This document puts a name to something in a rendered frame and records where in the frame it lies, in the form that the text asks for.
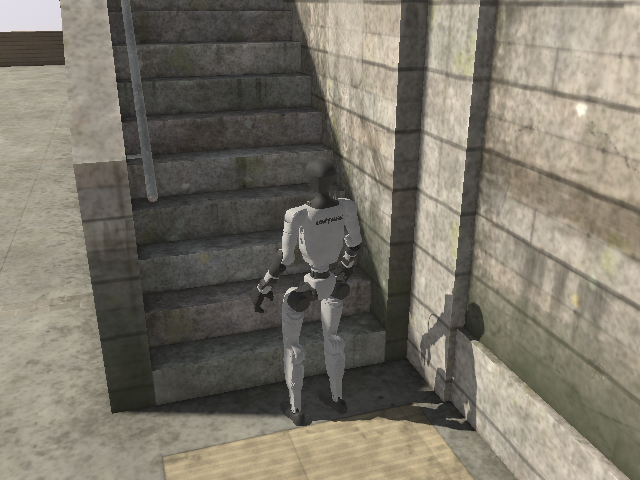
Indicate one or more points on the robot left hand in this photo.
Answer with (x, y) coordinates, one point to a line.
(257, 298)

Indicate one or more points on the robot right hand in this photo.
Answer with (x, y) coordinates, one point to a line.
(341, 268)

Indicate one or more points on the left robot forearm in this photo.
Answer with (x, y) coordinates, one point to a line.
(273, 274)

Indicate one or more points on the robot right upper arm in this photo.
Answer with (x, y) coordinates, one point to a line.
(351, 222)

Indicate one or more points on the robot right foot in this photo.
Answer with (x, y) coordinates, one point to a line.
(340, 406)

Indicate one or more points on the right robot forearm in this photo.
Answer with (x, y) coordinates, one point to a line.
(350, 255)

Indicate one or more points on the robot left upper arm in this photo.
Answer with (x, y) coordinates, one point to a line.
(293, 219)

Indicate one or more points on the robot left shin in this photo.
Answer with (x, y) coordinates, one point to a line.
(294, 375)

